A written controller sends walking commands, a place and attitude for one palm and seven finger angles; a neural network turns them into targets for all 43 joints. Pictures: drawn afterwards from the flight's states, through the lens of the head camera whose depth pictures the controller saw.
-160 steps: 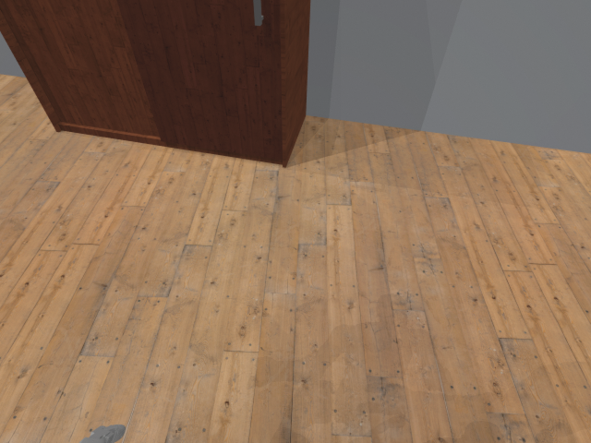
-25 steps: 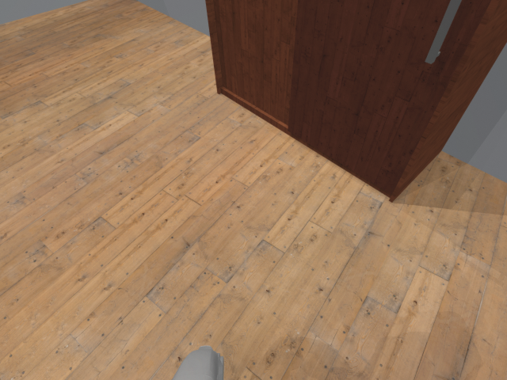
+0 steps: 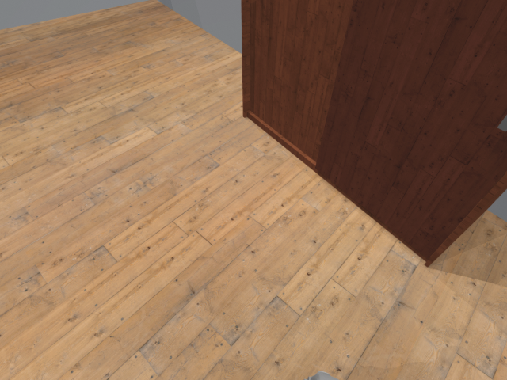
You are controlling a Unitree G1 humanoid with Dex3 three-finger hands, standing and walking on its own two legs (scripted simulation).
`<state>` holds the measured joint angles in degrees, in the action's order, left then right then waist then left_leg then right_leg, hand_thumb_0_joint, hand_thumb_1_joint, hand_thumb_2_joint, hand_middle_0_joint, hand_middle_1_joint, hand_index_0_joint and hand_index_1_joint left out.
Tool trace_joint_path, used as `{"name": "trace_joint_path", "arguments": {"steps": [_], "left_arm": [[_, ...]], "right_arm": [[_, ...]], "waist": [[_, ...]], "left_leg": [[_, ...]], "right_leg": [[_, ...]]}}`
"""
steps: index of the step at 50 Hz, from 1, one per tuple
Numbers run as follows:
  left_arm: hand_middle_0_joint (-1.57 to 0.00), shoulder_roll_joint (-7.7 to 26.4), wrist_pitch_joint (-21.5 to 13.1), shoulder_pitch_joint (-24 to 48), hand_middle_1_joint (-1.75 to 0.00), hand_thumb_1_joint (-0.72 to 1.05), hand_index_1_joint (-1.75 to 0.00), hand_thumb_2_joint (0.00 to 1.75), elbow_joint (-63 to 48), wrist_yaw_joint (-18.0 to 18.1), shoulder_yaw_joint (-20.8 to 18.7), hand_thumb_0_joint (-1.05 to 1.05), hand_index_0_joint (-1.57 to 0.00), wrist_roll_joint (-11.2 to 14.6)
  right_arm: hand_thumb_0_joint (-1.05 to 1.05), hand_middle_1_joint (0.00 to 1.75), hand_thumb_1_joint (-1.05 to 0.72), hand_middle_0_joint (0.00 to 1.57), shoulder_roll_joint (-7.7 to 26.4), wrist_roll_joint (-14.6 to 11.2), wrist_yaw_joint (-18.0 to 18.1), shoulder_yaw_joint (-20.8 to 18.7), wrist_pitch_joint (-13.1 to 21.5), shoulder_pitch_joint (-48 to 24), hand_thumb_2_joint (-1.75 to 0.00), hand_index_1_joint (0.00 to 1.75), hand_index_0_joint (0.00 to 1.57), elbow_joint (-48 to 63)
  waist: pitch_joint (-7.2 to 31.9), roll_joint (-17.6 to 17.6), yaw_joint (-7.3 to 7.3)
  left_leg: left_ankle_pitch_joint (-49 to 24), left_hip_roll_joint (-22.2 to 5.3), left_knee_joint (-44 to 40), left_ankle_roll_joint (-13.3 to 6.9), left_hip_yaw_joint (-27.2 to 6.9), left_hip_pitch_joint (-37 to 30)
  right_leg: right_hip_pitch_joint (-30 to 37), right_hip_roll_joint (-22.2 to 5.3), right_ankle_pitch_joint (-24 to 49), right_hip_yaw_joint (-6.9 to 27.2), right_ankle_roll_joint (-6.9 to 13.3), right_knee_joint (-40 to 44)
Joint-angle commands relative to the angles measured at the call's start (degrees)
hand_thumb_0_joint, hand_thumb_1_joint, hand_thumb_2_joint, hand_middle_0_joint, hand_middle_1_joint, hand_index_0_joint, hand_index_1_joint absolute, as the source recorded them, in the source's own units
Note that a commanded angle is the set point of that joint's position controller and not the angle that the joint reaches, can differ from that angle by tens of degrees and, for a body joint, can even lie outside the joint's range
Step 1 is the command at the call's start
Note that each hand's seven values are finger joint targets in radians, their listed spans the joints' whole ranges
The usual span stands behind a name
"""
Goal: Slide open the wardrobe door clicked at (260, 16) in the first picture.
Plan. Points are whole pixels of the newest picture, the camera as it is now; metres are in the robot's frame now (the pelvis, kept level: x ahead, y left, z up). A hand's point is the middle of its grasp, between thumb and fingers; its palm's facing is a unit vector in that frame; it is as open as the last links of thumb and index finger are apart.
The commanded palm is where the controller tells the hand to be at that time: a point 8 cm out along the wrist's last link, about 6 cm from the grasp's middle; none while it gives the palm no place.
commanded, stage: walk to a spot facing it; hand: right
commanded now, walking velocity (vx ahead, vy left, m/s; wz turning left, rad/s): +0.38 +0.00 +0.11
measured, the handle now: out of the picture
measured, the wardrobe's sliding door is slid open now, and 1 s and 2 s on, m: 0.00 0.00 0.00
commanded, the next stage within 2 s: turn to face it in 0.64 s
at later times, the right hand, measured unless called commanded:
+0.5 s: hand (369, 318) +0.29 -0.22 -0.17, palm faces -0.09 +0.98 -0.16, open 7.3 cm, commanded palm none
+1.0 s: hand (322, 222) +0.52 -0.14 -0.16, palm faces -0.12 +0.97 -0.21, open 7.2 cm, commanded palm none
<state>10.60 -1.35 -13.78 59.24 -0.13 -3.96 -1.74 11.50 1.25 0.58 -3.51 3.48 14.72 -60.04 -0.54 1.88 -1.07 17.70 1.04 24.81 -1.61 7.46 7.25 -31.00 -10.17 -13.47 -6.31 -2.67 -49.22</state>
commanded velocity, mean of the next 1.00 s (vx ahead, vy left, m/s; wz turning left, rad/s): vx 0.23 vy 0.00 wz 0.07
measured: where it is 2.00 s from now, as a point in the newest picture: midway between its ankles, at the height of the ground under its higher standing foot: (241, 326)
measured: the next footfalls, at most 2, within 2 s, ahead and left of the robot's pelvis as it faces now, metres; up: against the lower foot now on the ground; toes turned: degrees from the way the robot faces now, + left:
right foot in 0.10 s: +0.19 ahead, -0.14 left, +0.00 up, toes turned -11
left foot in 0.66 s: +0.43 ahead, +0.12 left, +0.00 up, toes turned +20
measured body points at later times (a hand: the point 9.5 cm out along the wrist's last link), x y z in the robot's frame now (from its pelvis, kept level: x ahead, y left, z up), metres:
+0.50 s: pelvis +0.22 -0.04 +0.01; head +0.24 -0.05 +0.46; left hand +0.13 +0.15 -0.14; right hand +0.30 -0.27 -0.15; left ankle +0.31 +0.12 -0.67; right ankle +0.16 -0.13 -0.74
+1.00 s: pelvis +0.41 +0.03 +0.00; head +0.42 +0.04 +0.45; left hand +0.44 +0.27 -0.15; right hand +0.53 -0.19 -0.14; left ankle +0.39 +0.11 -0.74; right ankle +0.51 -0.09 -0.69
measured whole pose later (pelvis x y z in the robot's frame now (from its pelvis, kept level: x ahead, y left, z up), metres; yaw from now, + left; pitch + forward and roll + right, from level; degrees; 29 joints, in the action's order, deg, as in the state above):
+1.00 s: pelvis +0.41 +0.03 +0.00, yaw +9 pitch -1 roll +1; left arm 10.1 -0.1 -10.9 57.9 0.5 -2.7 -0.9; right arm 9.6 0.9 1.3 -2.2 2.3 10.3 -58.9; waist -1.7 1.8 -1.2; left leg 15.6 0.1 26.3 -3.6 12.3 9.6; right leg -29.2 -7.3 -15.5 -5.1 -3.1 -49.5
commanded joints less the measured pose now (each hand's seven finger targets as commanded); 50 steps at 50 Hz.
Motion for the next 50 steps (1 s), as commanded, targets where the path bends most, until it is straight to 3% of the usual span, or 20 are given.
{"name": "trace_joint_path", "arguments": {"steps": [1, 3, 4, 5, 6, 7, 8, 10, 14, 21, 27, 29, 31, 32, 33, 34, 35, 37, 41, 50], "left_arm": [[-0.2, 1.64, -1.63, 2.28, -0.3, 0.9, -0.3, 0.9, -4.18, -1.89, 0.5, 0.0, -0.2, 0.36], [-0.2, 3.17, -2.11, 1.03, -0.3, 0.9, -0.3, 0.9, -3.93, -1.7, 0.25, 0.0, -0.2, 0.26], [-0.2, 4.68, -2.44, -3.3, -0.3, 0.9, -0.3, 0.9, -2.52, -1.3, 0.02, 0.0, -0.2, 0.07], [-0.2, 8.21, -2.87, -11.6, -0.3, 0.9, -0.3, 0.9, -0.08, -0.67, -0.96, 0.0, -0.2, -0.24], [-0.2, 15.63, -3.15, -19.11, -0.3, 0.9, -0.3, 0.9, 1.4, -0.15, -2.47, 0.0, -0.2, -1.27], [-0.2, 15.52, -2.71, -20.77, -0.3, 0.9, -0.3, 0.9, 2.76, 0.54, -2.02, 0.0, -0.2, -0.66], [-0.2, 12.67, -2.49, -15.56, -0.3, 0.9, -0.3, 0.9, 1.82, 0.94, -1.19, 0.0, -0.2, -0.02], [-0.2, 7.25, -3.42, -7.51, -0.3, 0.9, -0.3, 0.9, -0.36, 0.94, 0.36, 0.0, -0.2, 0.0], [-0.2, 4.93, -4.23, -6.08, -0.3, 0.9, -0.3, 0.9, 0.09, 1.25, 0.69, 0.0, -0.2, 0.55], [-0.2, 2.89, -4.25, -12.26, -0.3, 0.9, -0.3, 0.9, 3.26, 1.53, 0.35, 0.0, -0.2, 0.72], [-0.2, 3.29, -3.42, -15.76, -0.3, 0.9, -0.3, 0.9, 5.12, 1.6, 0.21, 0.0, -0.2, -0.03], [-0.2, 4.65, -3.21, -14.83, -0.3, 0.9, -0.3, 0.9, 4.88, 1.66, -0.18, 0.0, -0.2, -0.04], [-0.2, 6.33, -2.94, -12.65, -0.3, 0.9, -0.3, 0.9, 3.97, 1.55, -0.61, 0.0, -0.2, 0.33], [-0.2, 6.67, -2.98, -11.24, -0.3, 0.9, -0.3, 0.9, 3.18, 1.1, -0.6, 0.0, -0.2, 0.92], [-0.2, 2.74, -3.28, -13.13, -0.3, 0.9, -0.3, 0.9, 1.29, 0.64, -0.03, 0.0, -0.2, 1.92], [-0.2, 1.85, -3.19, -9.62, -0.3, 0.9, -0.3, 0.9, -0.65, 0.97, 0.21, 0.0, -0.2, 1.92], [-0.2, 2.31, -2.84, -8.05, -0.3, 0.9, -0.3, 0.9, -1.13, 1.2, -0.15, 0.0, -0.2, 1.58], [-0.2, 1.71, -1.8, -5.19, -0.3, 0.9, -0.3, 0.9, -0.6, 1.1, 0.16, 0.0, -0.2, 0.62], [-0.2, -1.56, 1.03, -12.63, -0.3, 0.9, -0.3, 0.9, 2.87, 1.07, 1.24, 0.0, -0.2, 0.46], [-0.2, 1.29, 1.74, 2.71, -0.3, 0.9, -0.3, 0.9, -3.89, -0.39, 1.23, 0.0, -0.2, 0.83]], "right_arm": [[0.0, 0.3, -0.9, 0.2, 7.44, 0.31, -0.33, -1.01, 0.87, 3.5, -0.9, 0.3, 0.2, 1.17], [0.0, 0.3, -0.9, 0.2, 8.61, 0.15, -0.37, -1.28, 0.64, 3.58, -0.9, 0.3, 0.2, 0.77], [0.0, 0.3, -0.9, 0.2, 8.8, -0.1, -0.41, -1.35, 0.49, 3.3, -0.9, 0.3, 0.2, 0.73], [0.0, 0.3, -0.9, 0.2, 7.03, -0.19, -0.57, -1.23, 0.46, 3.46, -0.9, 0.3, 0.2, 1.15], [0.0, 0.3, -0.9, 0.2, 3.35, -0.91, -1.13, -0.74, 0.16, 5.54, -0.9, 0.3, 0.2, 2.43], [0.0, 0.3, -0.9, 0.2, 4.4, -0.56, -0.76, -0.4, 0.22, 2.81, -0.9, 0.3, 0.2, 3.43], [0.0, 0.3, -0.9, 0.2, 5.14, -0.51, -0.87, -0.73, 0.07, -0.91, -0.9, 0.3, 0.2, 3.49], [0.0, 0.3, -0.9, 0.2, 3.59, 0.14, -2.0, -0.77, -0.36, -0.77, -0.9, 0.3, 0.2, 2.09], [0.0, 0.3, -0.9, 0.2, 0.66, 0.6, -1.88, -0.78, -2.85, 4.55, -0.9, 0.3, 0.2, 0.25], [0.0, 0.3, -0.9, 0.2, -0.77, 0.73, -2.24, -1.05, -3.44, -3.82, -0.9, 0.3, 0.2, 3.72], [0.0, 0.3, -0.9, 0.2, -1.53, 0.38, -2.55, -0.74, -2.72, -11.93, -0.9, 0.3, 0.2, 6.8], [0.0, 0.3, -0.9, 0.2, -0.59, 0.41, -2.46, -1.01, -2.29, -9.24, -0.9, 0.3, 0.2, 6.36], [0.0, 0.3, -0.9, 0.2, 1.57, 0.74, -2.06, -1.66, -1.43, 1.93, -0.9, 0.3, 0.2, 3.3], [0.0, 0.3, -0.9, 0.2, 4.93, 0.97, -1.75, -2.68, -0.66, 11.03, -0.9, 0.3, 0.2, 0.72], [0.0, 0.3, -0.9, 0.2, 12.03, 0.94, -0.94, -4.22, 0.08, 17.03, -0.9, 0.3, 0.2, -0.39], [0.0, 0.3, -0.9, 0.2, 15.34, -0.82, -0.56, -4.35, -0.14, 18.17, -0.9, 0.3, 0.2, -1.07], [0.0, 0.3, -0.9, 0.2, 13.45, -0.94, 0.04, -4.25, -0.25, 13.11, -0.9, 0.3, 0.2, 0.61], [0.0, 0.3, -0.9, 0.2, 7.65, -0.76, 0.36, -2.23, -0.14, 3.42, -0.9, 0.3, 0.2, 2.95], [0.0, 0.3, -0.9, 0.2, 3.5, -0.05, 0.88, -0.25, 0.94, -1.74, -0.9, 0.3, 0.2, 3.01], [0.0, 0.3, -0.9, 0.2, 6.26, -0.04, 1.03, -0.53, -1.09, -0.12, -0.9, 0.3, 0.2, 2.97]], "waist": [[-5.7, -10.31, 1.38], [-4.97, -7.39, -0.14], [-2.76, -4.93, -2.41], [1.61, 2.87, -5.77], [6.72, 18.71, -7.33], [7.68, 23.22, -7.86], [1.91, 13.18, -6.4], [-4.67, 2.38, -1.89], [-3.51, 4.47, 1.49], [-7.0, 3.96, 0.15], [-9.48, 5.47, -2.09], [-7.14, 5.4, -0.3], [-0.07, 3.52, 4.98], [5.68, 0.24, 9.43], [13.93, -13.6, 10.34], [14.06, -13.58, 9.11], [12.19, -11.05, 7.61], [1.64, -4.55, 3.47], [1.36, -5.37, -2.49], [-3.49, -8.3, 1.8]], "left_leg": [[-7.15, -14.96, -11.18, -6.8, -11.23, 5.44], [-12.36, -14.18, -6.72, -5.98, -10.34, 3.58], [-16.88, -12.42, 0.13, -4.93, -8.28, 5.43], [-19.05, -9.01, 13.85, -2.98, -5.82, 10.13], [0.89, -1.38, 34.03, 0.26, 0.36, 21.97], [13.99, 0.04, 46.76, 0.01, -5.83, 27.89], [9.74, -4.0, 50.92, -0.77, -8.62, 30.37], [1.38, -7.74, 49.46, 0.02, -8.37, 29.25], [-5.56, -8.25, 45.21, 1.94, -7.13, 26.27], [-10.67, -9.41, 31.45, 3.23, -3.45, 33.8], [-8.25, -6.71, 16.78, 0.62, 0.1, 29.31], [-4.91, -4.32, 14.08, -1.11, 1.68, 23.71], [-5.5, -0.45, 9.63, -2.95, 4.21, 8.28], [-10.41, -2.14, 6.34, -4.07, 1.66, -6.08], [-18.77, -18.39, 2.92, -10.25, -22.74, -22.94], [-33.19, -26.21, -2.96, -15.61, -36.07, -24.51], [-27.83, -25.74, -5.1, -14.66, -33.64, -17.62], [-20.42, -21.33, -7.92, -10.87, -23.65, -0.58], [-30.19, -16.46, -8.49, -7.05, -7.47, 11.0], [-29.12, -19.6, -6.09, -5.8, -2.11, 3.13]], "right_leg": [[5.64, 2.02, 1.29, -1.64, 1.0, 9.23], [10.99, 4.11, 0.8, -4.04, 1.48, 14.53], [19.25, 5.57, 1.89, -4.95, 1.91, 17.92], [31.2, 2.75, 0.51, 0.26, 3.45, 21.59], [40.84, -13.25, -2.39, 21.52, 8.89, 28.83], [40.79, -18.12, -4.7, 31.35, 9.84, 36.34], [33.44, -18.39, -7.44, 28.55, 10.77, 37.18], [23.92, -13.94, -5.43, 17.11, 8.67, 38.12], [20.75, -8.78, 2.58, 2.78, 6.88, 39.86], [28.53, -8.49, 11.97, -3.64, 8.12, 40.36], [32.2, -10.09, 20.15, -7.45, 8.33, 36.87], [33.89, -10.63, 31.71, -9.09, 7.97, 30.95], [32.28, -9.27, 44.0, -11.18, 6.11, 15.59], [24.6, -6.88, 37.98, -12.5, 3.88, 1.7], [6.5, 1.35, 0.91, -11.17, 1.2, -18.01], [-3.41, 6.51, -21.23, -3.76, 0.37, -31.54], [-4.04, 3.6, -15.77, 3.16, 1.07, -34.02], [-2.88, -0.5, -7.37, 4.94, 0.88, -29.91], [6.2, 0.41, -4.7, 4.01, -0.25, -16.72], [4.77, 3.17, -2.77, 0.64, -0.22, 3.73]]}}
